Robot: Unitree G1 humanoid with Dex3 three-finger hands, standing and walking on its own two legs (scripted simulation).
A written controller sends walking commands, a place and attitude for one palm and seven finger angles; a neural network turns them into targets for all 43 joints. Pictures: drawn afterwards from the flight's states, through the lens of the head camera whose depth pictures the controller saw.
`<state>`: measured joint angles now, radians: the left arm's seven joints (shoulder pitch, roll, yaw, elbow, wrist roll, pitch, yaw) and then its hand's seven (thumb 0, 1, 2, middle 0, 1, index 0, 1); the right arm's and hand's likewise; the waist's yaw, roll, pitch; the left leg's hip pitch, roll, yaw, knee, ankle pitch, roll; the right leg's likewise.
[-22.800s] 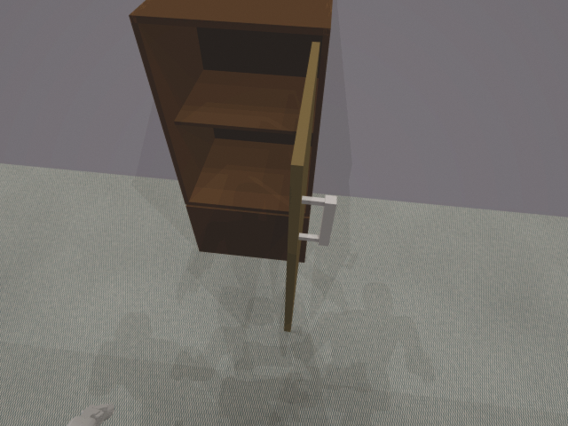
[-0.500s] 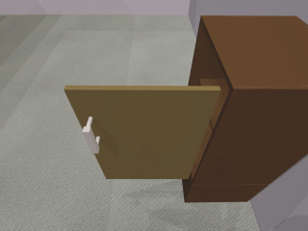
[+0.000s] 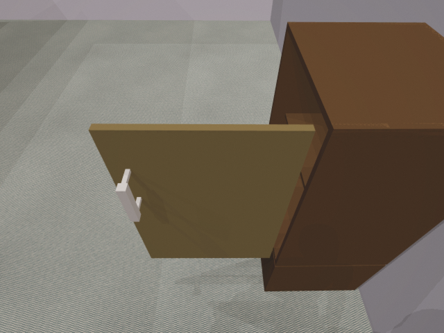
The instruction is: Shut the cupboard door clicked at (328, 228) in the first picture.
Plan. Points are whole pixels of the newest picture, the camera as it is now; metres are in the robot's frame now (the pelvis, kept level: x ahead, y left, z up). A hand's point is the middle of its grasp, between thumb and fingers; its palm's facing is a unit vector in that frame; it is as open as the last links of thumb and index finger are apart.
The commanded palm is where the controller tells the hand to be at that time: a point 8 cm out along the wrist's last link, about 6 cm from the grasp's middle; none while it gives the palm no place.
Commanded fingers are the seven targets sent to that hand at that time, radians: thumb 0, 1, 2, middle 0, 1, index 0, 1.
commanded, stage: look again from close up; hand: left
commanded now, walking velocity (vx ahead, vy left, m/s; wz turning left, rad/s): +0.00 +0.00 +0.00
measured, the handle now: (131, 196) +0.39 +0.23 -0.02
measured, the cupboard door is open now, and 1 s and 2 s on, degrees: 89 89 89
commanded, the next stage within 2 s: raise the hand and make a fist in 0.14 s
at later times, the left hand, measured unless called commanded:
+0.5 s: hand (129, 282) +0.20 +0.18 +0.00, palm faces +0.18 -0.98 -0.03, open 6.9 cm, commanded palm +0.10 +0.22 -0.07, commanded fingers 0.00 0.90 0.90 -0.44 -0.56 -0.44 -0.56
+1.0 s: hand (134, 326) +0.15 +0.17 -0.07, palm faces -0.08 -1.00 +0.03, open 4.5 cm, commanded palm +0.11 +0.24 -0.05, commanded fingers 0.00 0.90 0.90 -0.90 -1.06 -0.90 -1.06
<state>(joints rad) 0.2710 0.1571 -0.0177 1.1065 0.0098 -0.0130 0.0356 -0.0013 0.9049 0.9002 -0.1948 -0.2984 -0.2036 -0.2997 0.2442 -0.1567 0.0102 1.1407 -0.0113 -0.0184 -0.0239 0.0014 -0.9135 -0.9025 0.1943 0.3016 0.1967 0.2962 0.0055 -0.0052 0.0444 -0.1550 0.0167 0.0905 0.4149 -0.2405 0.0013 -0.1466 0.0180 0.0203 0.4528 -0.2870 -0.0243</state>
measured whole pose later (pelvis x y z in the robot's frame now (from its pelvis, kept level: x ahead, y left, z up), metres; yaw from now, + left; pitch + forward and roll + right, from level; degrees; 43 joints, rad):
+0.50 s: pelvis -0.04 +0.00 -0.04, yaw +4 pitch +6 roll +1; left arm 0.25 0.15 0.08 0.25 -0.21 -0.41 -0.05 0.01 0.92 0.90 -0.27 -0.39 -0.28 -0.39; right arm 0.23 -0.26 -0.04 0.75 0.00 -0.31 -0.02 0.01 -0.91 -0.90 0.20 0.30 0.20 0.30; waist -0.04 0.02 -0.10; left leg -0.55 -0.01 0.04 0.78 -0.33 0.00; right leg -0.53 -0.02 -0.04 0.84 -0.42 -0.03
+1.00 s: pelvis -0.07 +0.01 -0.11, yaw +4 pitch +14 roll -2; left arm 0.33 0.22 0.05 -0.04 -0.26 -0.21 -0.30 0.01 0.90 0.90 -0.71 -0.87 -0.72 -0.87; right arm 0.23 -0.18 0.05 0.51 0.04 -0.19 -0.05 0.01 -0.90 -0.90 0.20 0.30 0.20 0.30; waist 0.01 0.06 -0.12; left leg -0.99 0.02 -0.01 1.24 -0.48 0.02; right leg -0.91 0.01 -0.08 1.21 -0.54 -0.02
